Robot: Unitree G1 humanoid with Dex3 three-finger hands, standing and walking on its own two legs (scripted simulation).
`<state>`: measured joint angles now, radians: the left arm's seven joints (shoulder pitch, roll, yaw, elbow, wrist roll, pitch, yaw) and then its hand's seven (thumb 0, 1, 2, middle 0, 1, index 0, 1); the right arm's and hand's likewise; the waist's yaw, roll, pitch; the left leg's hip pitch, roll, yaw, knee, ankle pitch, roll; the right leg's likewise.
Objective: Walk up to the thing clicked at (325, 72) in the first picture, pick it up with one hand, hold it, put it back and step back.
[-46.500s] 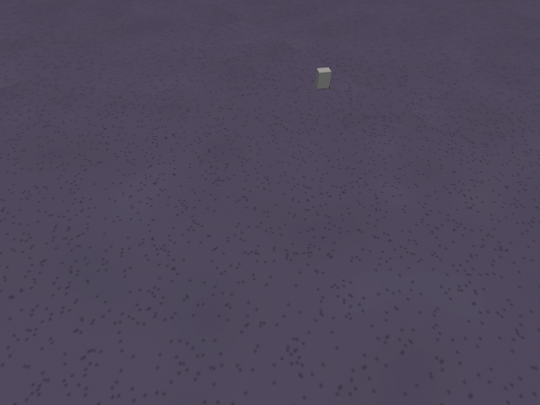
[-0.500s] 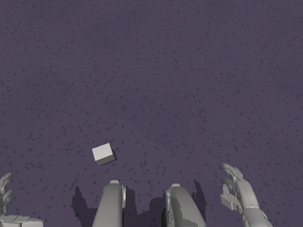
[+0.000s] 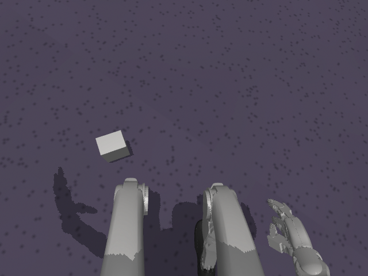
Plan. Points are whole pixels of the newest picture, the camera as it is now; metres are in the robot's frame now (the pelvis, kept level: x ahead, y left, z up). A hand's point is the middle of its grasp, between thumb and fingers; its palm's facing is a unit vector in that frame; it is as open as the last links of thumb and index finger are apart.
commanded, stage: go down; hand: left
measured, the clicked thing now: (114, 147) +0.45 +0.24 -0.42
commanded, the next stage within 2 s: approach in 1.34 s
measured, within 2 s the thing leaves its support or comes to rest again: neither
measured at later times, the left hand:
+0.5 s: hand out of the picture +0.31 +0.42 -0.08, palm faces +0.31 -0.94 -0.14, open 17.4 cm
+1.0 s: hand out of the picture +0.32 +0.43 -0.10, palm faces +0.31 -0.94 -0.11, open 17.4 cm
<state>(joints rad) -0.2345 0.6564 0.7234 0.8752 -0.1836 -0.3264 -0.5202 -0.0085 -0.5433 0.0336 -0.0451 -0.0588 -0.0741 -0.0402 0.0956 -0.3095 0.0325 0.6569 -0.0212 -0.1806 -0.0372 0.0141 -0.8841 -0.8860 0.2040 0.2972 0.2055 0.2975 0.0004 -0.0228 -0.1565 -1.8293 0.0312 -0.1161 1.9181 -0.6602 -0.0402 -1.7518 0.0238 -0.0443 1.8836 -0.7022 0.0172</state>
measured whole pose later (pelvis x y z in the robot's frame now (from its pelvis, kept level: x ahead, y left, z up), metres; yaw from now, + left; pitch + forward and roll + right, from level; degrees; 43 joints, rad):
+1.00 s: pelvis -0.02 +0.00 -0.10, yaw -2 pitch +31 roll -6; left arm -0.44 0.82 0.88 1.03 -0.23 -0.38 -0.67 -0.01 -0.53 0.06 -0.03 -0.10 -0.07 -0.07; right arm 0.08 -0.36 0.09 0.69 -0.05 -0.18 -0.02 0.01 -0.89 -0.89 0.20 0.30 0.21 0.30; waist -0.02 -0.04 -0.10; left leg -2.12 0.02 -0.15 2.24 -0.67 -0.05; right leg -2.03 0.04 -0.06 2.20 -0.72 0.03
